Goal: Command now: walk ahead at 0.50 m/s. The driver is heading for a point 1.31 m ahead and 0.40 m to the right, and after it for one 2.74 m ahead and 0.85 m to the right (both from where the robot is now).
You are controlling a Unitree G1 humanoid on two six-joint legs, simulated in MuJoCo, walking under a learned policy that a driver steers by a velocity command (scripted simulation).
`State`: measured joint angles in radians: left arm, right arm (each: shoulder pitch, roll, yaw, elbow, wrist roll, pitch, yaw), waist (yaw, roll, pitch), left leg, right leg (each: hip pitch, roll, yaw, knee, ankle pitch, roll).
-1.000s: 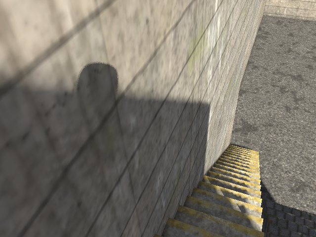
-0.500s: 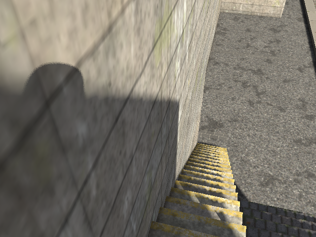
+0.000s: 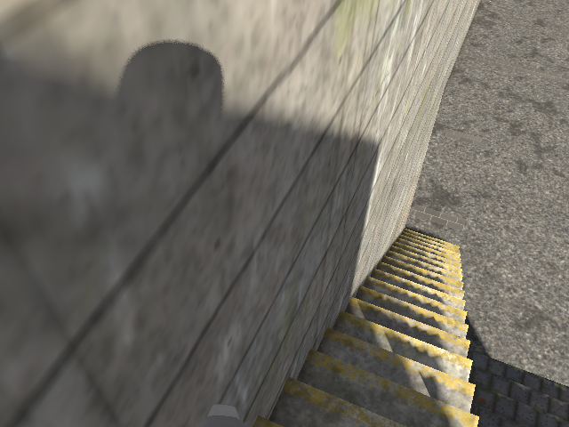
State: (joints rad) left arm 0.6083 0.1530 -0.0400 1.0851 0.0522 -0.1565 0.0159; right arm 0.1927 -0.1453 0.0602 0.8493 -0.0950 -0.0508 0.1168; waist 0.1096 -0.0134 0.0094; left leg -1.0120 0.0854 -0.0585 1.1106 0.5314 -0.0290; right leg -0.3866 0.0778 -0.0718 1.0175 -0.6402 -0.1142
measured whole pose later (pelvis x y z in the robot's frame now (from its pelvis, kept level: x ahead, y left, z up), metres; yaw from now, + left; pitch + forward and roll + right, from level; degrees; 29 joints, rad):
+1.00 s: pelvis +0.23 -0.13 -0.19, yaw -19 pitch +1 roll +5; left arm 0.53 0.35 -0.01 0.96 0.07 -0.13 -0.02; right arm 0.13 -0.26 -0.02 0.71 -0.09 -0.10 0.08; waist 0.04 -0.05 0.01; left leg -1.06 0.00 -0.10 1.64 0.08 -0.02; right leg -0.40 0.20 0.04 0.94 -0.54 -0.15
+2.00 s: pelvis +0.62 -0.38 -0.62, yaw -14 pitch +0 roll +0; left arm 0.17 0.37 0.00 0.68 0.11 -0.14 -0.10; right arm 0.43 -0.32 -0.01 0.92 -0.07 -0.14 0.05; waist -0.04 0.02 -0.03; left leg -0.43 -0.10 0.04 1.04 -0.61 0.12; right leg -0.69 0.05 0.09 1.81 -0.48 0.00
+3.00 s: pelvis +1.18 -0.29 -1.06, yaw -5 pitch +3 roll -2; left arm 0.52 0.30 -0.01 0.88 -0.03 -0.12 0.01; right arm 0.07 -0.14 0.06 0.61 -0.11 -0.06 0.12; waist 0.11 -0.04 0.00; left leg -0.81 0.04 -0.04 1.13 0.15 -0.06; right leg -0.51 0.17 0.03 1.24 -0.77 -0.10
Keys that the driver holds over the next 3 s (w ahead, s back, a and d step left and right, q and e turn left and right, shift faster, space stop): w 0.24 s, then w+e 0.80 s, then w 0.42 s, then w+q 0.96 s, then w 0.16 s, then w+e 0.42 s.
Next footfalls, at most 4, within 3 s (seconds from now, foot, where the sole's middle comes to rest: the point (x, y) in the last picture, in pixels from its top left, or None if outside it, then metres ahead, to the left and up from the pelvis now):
0.22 left None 0.25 0.13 -0.91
0.52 right None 0.24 -0.10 -0.91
1.36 left None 0.45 -0.09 -1.12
1.48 right None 0.43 -0.44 -1.12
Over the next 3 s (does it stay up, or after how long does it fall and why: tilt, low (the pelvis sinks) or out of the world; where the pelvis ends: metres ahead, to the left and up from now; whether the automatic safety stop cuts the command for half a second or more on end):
stays up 1.18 -0.29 -1.06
